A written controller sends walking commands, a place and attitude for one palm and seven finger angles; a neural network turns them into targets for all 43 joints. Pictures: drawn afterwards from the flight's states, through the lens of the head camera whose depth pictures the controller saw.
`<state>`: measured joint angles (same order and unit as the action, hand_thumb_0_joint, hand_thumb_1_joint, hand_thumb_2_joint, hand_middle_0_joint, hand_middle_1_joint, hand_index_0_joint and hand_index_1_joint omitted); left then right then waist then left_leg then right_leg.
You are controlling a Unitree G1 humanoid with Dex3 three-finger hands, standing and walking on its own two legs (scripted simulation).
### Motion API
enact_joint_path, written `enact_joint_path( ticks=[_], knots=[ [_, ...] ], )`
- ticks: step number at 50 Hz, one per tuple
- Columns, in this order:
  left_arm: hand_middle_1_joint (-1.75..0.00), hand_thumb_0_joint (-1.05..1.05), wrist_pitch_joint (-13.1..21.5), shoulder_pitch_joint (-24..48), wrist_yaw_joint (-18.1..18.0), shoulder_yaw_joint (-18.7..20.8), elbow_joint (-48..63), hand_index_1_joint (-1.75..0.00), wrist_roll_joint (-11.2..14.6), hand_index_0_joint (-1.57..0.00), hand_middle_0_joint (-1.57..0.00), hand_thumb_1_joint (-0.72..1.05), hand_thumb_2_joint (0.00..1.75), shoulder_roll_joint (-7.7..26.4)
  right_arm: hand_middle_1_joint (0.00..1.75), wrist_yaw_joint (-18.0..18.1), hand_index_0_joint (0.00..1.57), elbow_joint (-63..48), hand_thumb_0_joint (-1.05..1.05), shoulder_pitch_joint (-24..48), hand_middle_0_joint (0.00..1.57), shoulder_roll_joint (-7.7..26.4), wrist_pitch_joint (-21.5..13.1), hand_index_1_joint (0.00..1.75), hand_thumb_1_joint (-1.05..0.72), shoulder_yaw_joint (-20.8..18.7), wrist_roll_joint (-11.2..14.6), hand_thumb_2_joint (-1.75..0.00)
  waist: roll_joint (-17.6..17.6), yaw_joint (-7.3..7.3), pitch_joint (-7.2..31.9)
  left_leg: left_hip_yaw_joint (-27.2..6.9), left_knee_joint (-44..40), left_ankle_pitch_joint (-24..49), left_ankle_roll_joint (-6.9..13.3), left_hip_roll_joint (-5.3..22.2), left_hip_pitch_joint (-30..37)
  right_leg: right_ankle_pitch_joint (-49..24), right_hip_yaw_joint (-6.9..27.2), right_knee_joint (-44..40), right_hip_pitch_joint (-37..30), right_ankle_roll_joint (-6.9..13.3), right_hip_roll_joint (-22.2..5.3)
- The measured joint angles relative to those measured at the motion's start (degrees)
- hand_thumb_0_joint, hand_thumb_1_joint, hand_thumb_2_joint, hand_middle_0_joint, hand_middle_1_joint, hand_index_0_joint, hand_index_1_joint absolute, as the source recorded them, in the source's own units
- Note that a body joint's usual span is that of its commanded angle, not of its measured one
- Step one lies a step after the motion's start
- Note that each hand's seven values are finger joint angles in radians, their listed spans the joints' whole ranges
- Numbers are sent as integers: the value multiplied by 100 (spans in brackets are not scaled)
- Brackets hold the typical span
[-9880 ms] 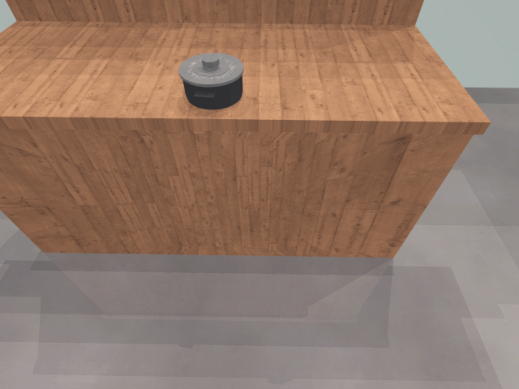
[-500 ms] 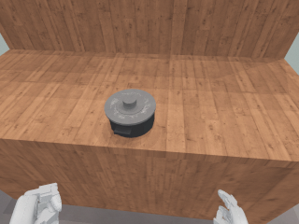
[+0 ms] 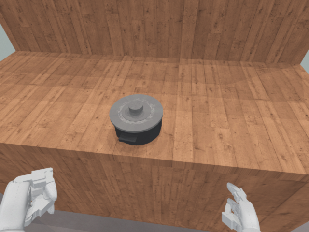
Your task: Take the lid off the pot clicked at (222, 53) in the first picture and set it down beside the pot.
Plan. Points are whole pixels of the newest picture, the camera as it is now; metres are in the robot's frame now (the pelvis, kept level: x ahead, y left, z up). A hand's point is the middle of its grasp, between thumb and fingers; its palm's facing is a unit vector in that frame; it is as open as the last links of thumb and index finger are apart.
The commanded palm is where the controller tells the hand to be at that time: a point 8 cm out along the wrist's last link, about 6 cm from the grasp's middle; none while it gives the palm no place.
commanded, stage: raise the hand higher, near the body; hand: left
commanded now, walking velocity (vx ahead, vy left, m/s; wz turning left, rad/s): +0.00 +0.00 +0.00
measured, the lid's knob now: (135, 106) +0.45 +0.12 +0.09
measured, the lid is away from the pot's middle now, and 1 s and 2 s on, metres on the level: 0.00 0.00 0.00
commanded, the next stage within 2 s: reach forward and open the fingers in 0.16 s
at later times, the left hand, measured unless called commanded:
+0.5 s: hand (48, 178) +0.18 +0.25 +0.12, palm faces +0.05 -0.15 -0.99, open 2.9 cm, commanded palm +0.16 +0.26 +0.17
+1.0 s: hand (51, 163) +0.21 +0.26 +0.12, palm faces -0.16 -0.06 -0.98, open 7.0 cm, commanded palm +0.20 +0.27 +0.19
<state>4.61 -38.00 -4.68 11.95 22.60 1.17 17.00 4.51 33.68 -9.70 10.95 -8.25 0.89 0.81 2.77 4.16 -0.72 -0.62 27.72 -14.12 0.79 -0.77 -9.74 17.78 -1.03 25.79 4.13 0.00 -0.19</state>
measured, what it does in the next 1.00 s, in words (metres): stands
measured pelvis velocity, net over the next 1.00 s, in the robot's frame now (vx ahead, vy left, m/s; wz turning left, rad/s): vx -0.03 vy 0.01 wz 0.01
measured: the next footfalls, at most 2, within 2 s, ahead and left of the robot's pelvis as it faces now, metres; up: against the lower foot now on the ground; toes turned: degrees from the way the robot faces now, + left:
none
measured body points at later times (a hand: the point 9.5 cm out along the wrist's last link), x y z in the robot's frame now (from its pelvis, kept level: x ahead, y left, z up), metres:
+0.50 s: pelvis -0.01 -0.01 -0.01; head -0.01 -0.05 +0.44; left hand +0.17 +0.26 +0.17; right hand +0.20 -0.23 -0.10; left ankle +0.01 +0.11 -0.74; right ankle -0.04 -0.12 -0.74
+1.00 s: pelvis -0.03 +0.01 +0.00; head -0.02 -0.03 +0.45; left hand +0.21 +0.26 +0.18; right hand +0.18 -0.21 -0.09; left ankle +0.01 +0.11 -0.74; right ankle -0.04 -0.12 -0.74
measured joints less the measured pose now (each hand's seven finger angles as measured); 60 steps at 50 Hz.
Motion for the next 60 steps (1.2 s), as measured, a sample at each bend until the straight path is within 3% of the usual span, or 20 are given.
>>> enact_joint_path(
  ticks=[14,16,21,24,27,29,33,39,42,46,49,54,56,60],
  knots=[
    [-150,1,94,405,-17,206,340,-149,71,-130,-131,89,90,111,30,-13,20,100,2,-112,20,39,98,30,-91,41,-6,-90,76,-31,-59,-1,-62,20,-48,47,45,-12,2,-36,-25,47,46],
    [-149,1,-175,454,-158,116,556,-149,-1027,-130,-130,89,90,364,30,-73,20,-19,2,-171,20,119,302,30,-91,65,-78,-90,78,8,87,14,33,-3,-52,53,-159,27,14,101,203,55,49],
    [-143,1,-798,567,-208,-163,818,-143,-3003,-128,-129,84,93,999,30,-289,20,-252,2,86,20,345,1023,30,-91,12,-90,-90,235,4,147,80,306,-56,-50,72,-608,113,79,473,722,70,61],
    [-136,0,-1065,653,35,-252,669,-136,-3777,-126,-127,77,96,1501,30,-308,20,-330,2,250,20,452,1394,30,-91,7,-24,-90,331,20,127,117,378,-52,-47,88,-749,115,115,583,892,68,74],
    [-128,0,-1183,914,389,-316,399,-127,-4212,-124,-124,69,101,1902,30,-297,20,-297,2,315,20,533,1548,30,-91,-14,67,-90,426,27,177,70,384,-27,-39,70,-791,106,68,576,906,55,60],
    [-121,0,-1209,1082,665,-352,239,-121,-4282,-122,-123,64,105,1984,30,-297,20,-270,2,331,20,565,1560,30,-91,-38,132,-90,497,4,240,31,366,-12,-27,48,-781,92,28,533,868,40,41],
    [-108,0,-1147,1475,1279,-522,-116,-108,-4183,-118,-119,52,113,1948,30,-265,20,-241,2,358,19,588,1498,30,-91,-45,223,-90,572,-47,267,-26,274,53,0,1,-703,44,-33,422,757,8,0],
    [-87,0,-709,2196,1915,-666,-273,-87,-4272,-112,-112,34,123,2318,30,-195,20,-213,1,368,19,530,1330,30,-91,20,190,-90,479,-64,134,-93,134,182,19,-28,-593,-78,-102,246,606,-5,-22],
    [-77,0,-610,2460,1983,-487,-462,-77,-4226,-109,-109,25,127,2399,30,-263,20,-237,1,382,19,496,1342,30,-91,36,208,-90,458,-98,68,-93,63,247,26,-20,-569,-172,-100,128,564,-13,-13],
    [-63,0,-776,2790,2093,-489,-722,-63,-4137,-104,-104,14,132,2192,30,-370,20,-304,1,333,19,513,1352,30,-91,8,239,-90,459,-107,-40,-70,-32,347,62,-40,-573,-289,-80,16,563,-53,-35],
    [-52,0,-706,2907,2153,-706,-539,-52,-4227,-100,-101,5,135,2092,30,-386,20,-279,1,277,20,523,1272,30,-91,-15,205,-90,447,-79,-97,-51,-65,393,105,-70,-566,-342,-64,-27,552,-90,-67],
    [-35,0,-437,3390,2035,-831,-804,-34,-4430,-94,-95,-9,139,2386,30,-350,20,-89,1,291,19,460,1307,30,-91,37,209,-90,378,-65,-121,-41,-80,431,144,-112,-545,-377,-59,-44,527,-123,-109],
    [-28,0,-572,3672,1992,-762,-1087,-28,-4393,-92,-93,-14,141,2379,30,-382,20,-81,1,294,19,442,1339,30,-91,47,235,-90,370,-68,-143,-34,-103,461,157,-130,-544,-395,-54,-45,536,-132,-128],
    [-18,0,-970,3881,2061,-822,-1168,-18,-4290,-89,-89,-22,144,2019,30,-497,20,-170,1,260,19,443,1318,30,-91,19,268,-90,421,-78,-134,3,-163,517,206,-181,-544,-434,-20,-62,560,-173,-181]
  ],
)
